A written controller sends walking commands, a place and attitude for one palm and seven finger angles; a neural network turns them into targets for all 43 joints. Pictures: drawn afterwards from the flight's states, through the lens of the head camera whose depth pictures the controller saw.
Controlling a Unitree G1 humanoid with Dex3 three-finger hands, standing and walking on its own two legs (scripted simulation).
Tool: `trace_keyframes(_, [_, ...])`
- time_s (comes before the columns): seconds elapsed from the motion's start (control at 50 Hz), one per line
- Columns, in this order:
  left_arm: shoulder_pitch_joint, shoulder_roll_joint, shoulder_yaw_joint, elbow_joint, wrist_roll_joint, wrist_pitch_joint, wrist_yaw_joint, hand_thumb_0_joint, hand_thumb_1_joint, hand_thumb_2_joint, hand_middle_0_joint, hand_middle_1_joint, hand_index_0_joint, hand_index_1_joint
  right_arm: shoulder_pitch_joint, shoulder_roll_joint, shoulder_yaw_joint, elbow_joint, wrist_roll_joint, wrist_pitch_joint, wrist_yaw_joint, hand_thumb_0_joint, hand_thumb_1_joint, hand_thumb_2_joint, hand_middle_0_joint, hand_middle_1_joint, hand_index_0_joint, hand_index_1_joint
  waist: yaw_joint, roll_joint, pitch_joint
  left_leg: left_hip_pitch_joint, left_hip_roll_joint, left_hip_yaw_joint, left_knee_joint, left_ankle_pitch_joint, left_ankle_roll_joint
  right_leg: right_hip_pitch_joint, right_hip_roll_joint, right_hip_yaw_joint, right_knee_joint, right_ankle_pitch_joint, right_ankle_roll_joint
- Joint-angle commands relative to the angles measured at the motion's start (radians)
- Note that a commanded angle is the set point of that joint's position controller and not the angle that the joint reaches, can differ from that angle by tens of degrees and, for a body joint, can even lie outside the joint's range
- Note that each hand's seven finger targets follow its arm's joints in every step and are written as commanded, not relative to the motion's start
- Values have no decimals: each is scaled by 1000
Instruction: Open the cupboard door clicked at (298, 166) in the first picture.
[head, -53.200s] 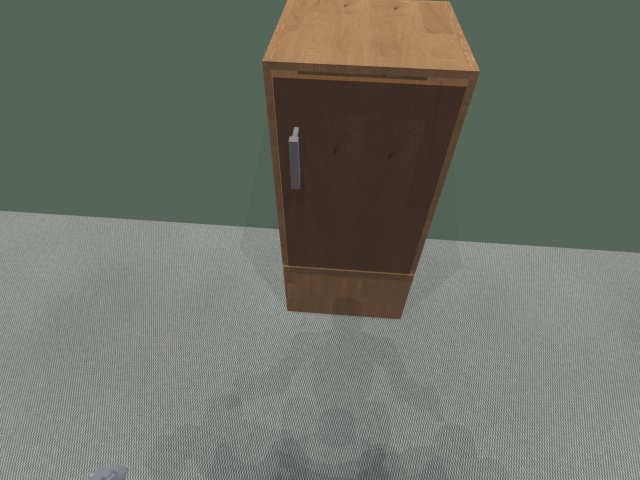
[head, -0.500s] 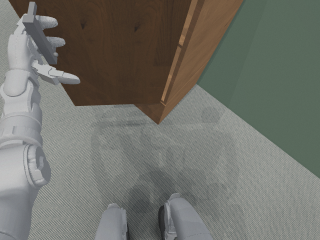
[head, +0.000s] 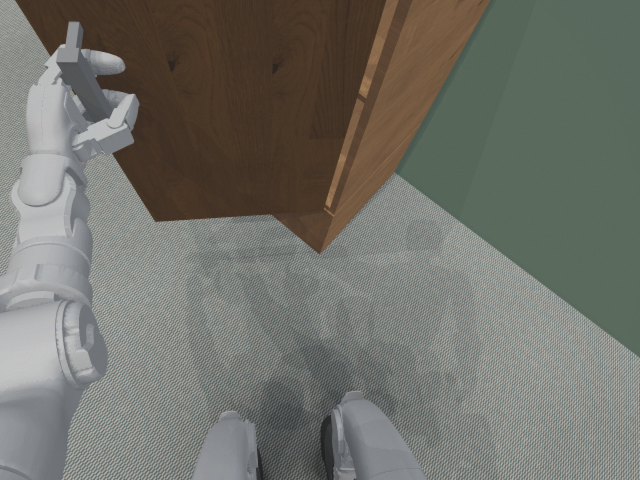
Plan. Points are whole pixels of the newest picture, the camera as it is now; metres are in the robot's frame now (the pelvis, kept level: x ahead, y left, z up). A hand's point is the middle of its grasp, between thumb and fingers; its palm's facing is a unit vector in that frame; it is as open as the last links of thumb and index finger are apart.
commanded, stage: close the thumb around the handle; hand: left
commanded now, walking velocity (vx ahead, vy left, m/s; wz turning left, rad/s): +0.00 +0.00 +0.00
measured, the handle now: (95, 87) +0.57 +0.22 +0.05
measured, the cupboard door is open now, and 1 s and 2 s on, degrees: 47 77 94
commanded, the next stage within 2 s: pull the door open along its arc in 0.14 s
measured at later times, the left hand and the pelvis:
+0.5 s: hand (120, 140) +0.50 +0.19 +0.05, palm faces -0.01 -1.00 -0.03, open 5.5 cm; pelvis +0.00 +0.00 +0.01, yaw -1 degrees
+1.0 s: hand (185, 245) +0.37 +0.11 +0.05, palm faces +0.39 -0.92 -0.01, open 5.9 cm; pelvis +0.01 -0.02 +0.02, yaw +1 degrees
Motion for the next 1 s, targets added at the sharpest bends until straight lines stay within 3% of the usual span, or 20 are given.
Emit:
trace_keyframes(0.0, [-488,162,-24,-238,-3,-92,-21,0,900,900,-400,-1350,-400,-1350,207,-195,-71,-10,-1,-10,-10,0,-900,-900,200,300,200,300,-33,208,-560,506,0,-87,-104,654,-40,176,38,14,-66,365,-29])
trace_keyframes(0.04, [-504,121,-53,-233,-6,-88,-17,0,900,900,-400,-1350,-400,-1350,206,-194,-71,-7,-3,-12,-8,0,-900,-900,200,300,200,300,-49,196,-540,505,1,-87,-105,636,-39,160,40,11,-73,352,-27])
trace_keyframes(0.1, [-479,146,-33,-238,-2,-94,-16,0,900,900,-400,-1350,-400,-1350,210,-195,-74,-7,-3,-12,-9,0,-900,-900,200,300,200,300,-33,216,-579,526,1,-90,-101,676,-44,167,38,12,-66,367,-29])
trace_keyframes(0.12, [-505,123,-60,-237,-2,-92,-18,0,900,900,-400,-1350,-400,-1350,208,-194,-71,-2,-4,-12,-9,0,-900,-900,200,300,200,300,-48,211,-554,524,3,-93,-103,669,-45,151,38,10,-69,360,-28])
trace_keyframes(0.22, [-505,123,-60,-254,-1,-97,-15,0,900,900,-400,-1350,-400,-1350,207,-192,-72,-4,-5,-12,-9,0,-900,-900,200,300,200,300,-41,214,-578,521,-2,-87,-104,662,-40,183,38,14,-71,376,-29])
trace_keyframes(0.24, [-488,232,21,-221,11,-96,-13,0,900,900,-400,-1350,-400,-1350,211,-203,-72,1,-4,-8,-14,0,-900,-900,200,300,200,300,-27,178,-561,481,0,-83,-101,632,-35,205,39,19,-70,375,-30])
trace_keyframes(0.28, [-414,293,66,-238,15,-101,-26,0,900,900,-400,-1350,-400,-1350,204,-202,-65,-24,-1,-5,-15,0,-900,-900,200,300,200,300,10,201,-588,455,-8,-71,-108,632,-28,263,38,30,-61,400,-35])
trace_keyframes(0.32, [-320,238,44,-245,-8,-94,-48,0,900,900,-400,-1350,-400,-1350,183,-190,-64,-43,9,-3,-12,0,-900,-900,200,300,200,300,20,174,-567,447,-10,-56,-120,629,-24,294,38,30,-74,420,-29])
trace_keyframes(0.44, [-89,203,57,-366,-62,-72,-63,0,900,900,-400,-1350,-400,-1350,152,-183,-74,-101,32,-3,-9,0,-900,-900,200,300,200,300,67,95,-568,390,-20,-23,-157,594,-10,426,38,41,-95,486,-24])
trace_keyframes(0.48, [12,175,48,-433,-76,-68,-61,0,900,900,-400,-1350,-400,-1350,140,-178,-78,-121,37,-8,-7,0,-900,-900,200,300,200,300,92,114,-568,406,-21,-18,-173,626,-12,451,35,40,-97,506,-29])
trace_keyframes(0.56, [228,90,22,-567,-119,-55,-51,0,900,900,-400,-1350,-400,-1350,101,-165,-90,-148,50,-22,0,0,-900,-900,200,300,200,300,119,40,-523,361,-27,9,-202,604,-6,532,26,50,-116,557,-22])
trace_keyframes(0.6, [349,41,2,-654,-134,-63,-39,0,900,900,-400,-1350,-400,-1350,80,-153,-94,-163,54,-36,5,0,-900,-900,200,300,200,300,145,80,-529,390,-27,14,-211,651,-10,543,22,51,-111,578,-25])
trace_keyframes(0.62, [409,20,-2,-657,-142,-60,-33,0,900,900,-400,-1350,-400,-1350,70,-151,-95,-167,57,-41,6,0,-900,-900,200,300,200,300,146,28,-489,372,-25,16,-217,639,-10,542,20,46,-113,572,-23])
trace_keyframes(0.64, [426,-2,117,-724,-192,-58,107,0,900,900,-400,-1350,-400,-1350,41,-127,-99,-179,49,-52,8,0,-900,-900,200,300,200,300,211,23,-463,343,-27,19,-232,612,-26,538,22,30,-117,540,-22])
trace_keyframes(0.66, [484,-89,48,-744,-174,-55,176,0,900,900,-400,-1350,-400,-1350,23,-121,-98,-177,45,-63,16,0,-900,-900,200,300,200,300,194,43,-454,352,-30,26,-232,600,-32,527,22,30,-114,525,-20])
trace_keyframes(0.7, [578,-134,40,-780,-139,-58,296,0,900,900,-400,-1350,-400,-1350,7,-111,-100,-175,34,-74,25,0,-900,-900,200,300,200,300,206,-5,-417,333,-29,26,-235,588,-39,528,18,25,-102,521,-25])
trace_keyframes(0.78, [574,-213,-22,-907,-31,-79,509,0,900,900,-400,-1350,-400,-1350,-33,-88,-100,-179,-2,-72,29,0,-900,-900,200,300,200,300,216,3,-425,324,-37,28,-219,561,-46,550,4,41,-76,532,-36])
trace_keyframes(0.84, [600,-329,-113,-907,51,-71,645,0,900,900,-400,-1350,-400,-1350,-70,-70,-98,-174,-19,-66,25,0,-900,-900,200,300,200,300,213,-32,-400,327,-39,24,-220,516,-49,528,-3,40,-78,491,-34])
trace_keyframes(0.9, [591,-376,-196,-937,118,-75,703,0,900,900,-400,-1350,-400,-1350,-93,-62,-102,-167,-29,-71,13,0,-900,-900,200,300,200,300,199,-69,-427,338,-42,23,-215,475,-43,547,-8,51,-93,483,-31])
trace_keyframes(0.98, [605,-453,-290,-952,127,-78,700,0,900,900,-400,-1350,-400,-1350,-123,-50,-99,-160,-32,-86,-3,0,-900,-900,200,300,200,300,182,-101,-402,344,-47,24,-223,422,-36,563,-12,56,-125,464,-27])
